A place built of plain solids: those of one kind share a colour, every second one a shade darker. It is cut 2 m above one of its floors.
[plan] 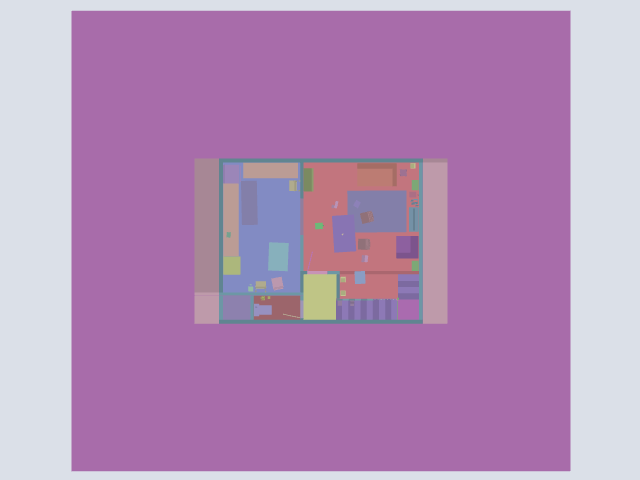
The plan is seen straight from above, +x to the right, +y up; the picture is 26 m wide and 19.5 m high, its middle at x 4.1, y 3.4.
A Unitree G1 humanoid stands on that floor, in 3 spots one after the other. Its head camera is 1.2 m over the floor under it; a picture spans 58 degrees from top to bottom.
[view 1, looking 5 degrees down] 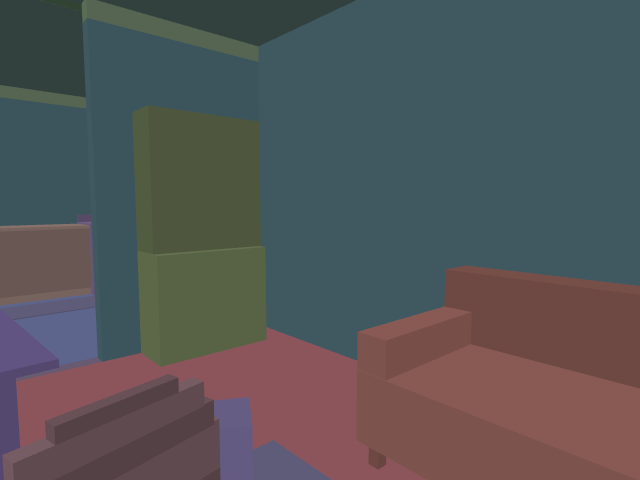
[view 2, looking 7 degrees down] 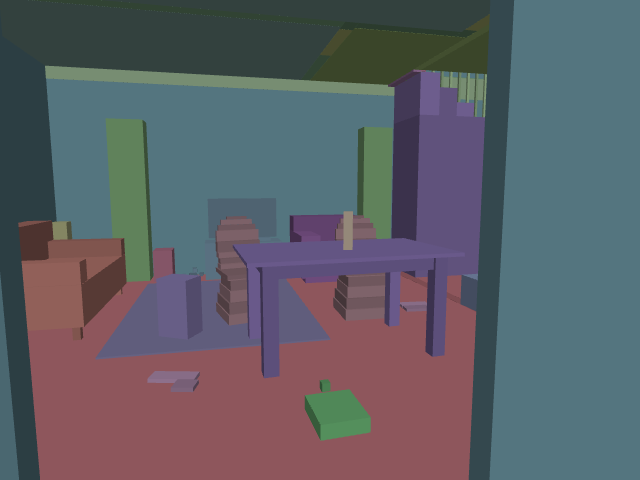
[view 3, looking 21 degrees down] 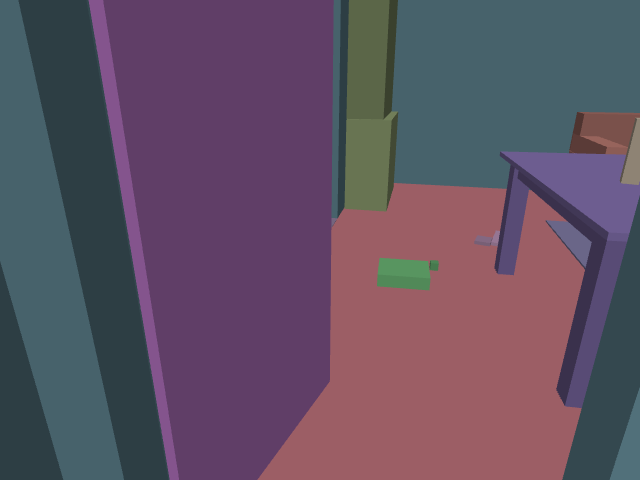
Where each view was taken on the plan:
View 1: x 6.92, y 4.17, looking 138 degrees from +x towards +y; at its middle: wall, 3.56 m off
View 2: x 2.02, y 4.53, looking -13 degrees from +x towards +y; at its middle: armchair_club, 5.35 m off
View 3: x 4.10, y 1.48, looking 103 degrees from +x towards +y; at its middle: leaf_living_door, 1.49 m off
